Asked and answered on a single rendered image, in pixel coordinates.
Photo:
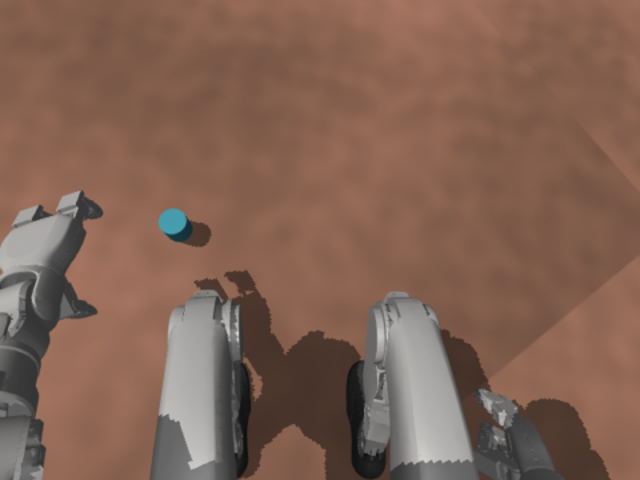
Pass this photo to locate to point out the left robot hand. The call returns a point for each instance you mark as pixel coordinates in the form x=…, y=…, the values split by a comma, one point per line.
x=52, y=241

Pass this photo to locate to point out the left robot arm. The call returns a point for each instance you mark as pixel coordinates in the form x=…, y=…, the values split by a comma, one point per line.
x=30, y=300

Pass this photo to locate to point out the tin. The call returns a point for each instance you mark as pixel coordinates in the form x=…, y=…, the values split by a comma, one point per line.
x=175, y=224

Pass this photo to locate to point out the right robot hand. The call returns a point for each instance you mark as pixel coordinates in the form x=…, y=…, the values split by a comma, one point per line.
x=515, y=450

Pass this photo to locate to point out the left robot foot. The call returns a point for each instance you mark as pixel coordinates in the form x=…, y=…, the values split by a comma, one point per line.
x=241, y=457

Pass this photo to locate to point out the right robot foot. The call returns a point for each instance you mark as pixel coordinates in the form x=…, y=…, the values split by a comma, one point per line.
x=366, y=466

